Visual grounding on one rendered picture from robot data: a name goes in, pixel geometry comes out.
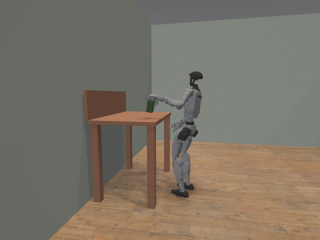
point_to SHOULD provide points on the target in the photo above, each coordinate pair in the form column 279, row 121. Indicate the sponge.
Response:
column 150, row 106

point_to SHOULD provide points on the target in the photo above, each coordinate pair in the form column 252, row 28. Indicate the robot right forearm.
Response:
column 182, row 121

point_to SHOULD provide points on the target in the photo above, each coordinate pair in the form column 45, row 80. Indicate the robot head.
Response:
column 195, row 76

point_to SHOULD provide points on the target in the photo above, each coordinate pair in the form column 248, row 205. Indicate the robot right hand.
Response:
column 176, row 126

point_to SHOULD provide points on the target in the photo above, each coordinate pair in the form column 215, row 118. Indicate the robot left forearm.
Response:
column 169, row 101

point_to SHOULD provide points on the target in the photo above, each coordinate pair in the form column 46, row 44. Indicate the table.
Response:
column 109, row 108

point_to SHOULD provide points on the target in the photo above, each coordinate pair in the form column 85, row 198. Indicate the robot left hand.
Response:
column 154, row 97

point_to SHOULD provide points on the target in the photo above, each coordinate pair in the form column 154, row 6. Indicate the humanoid robot torso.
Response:
column 191, row 110

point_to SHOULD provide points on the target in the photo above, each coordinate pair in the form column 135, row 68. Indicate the left robot upper arm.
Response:
column 187, row 94

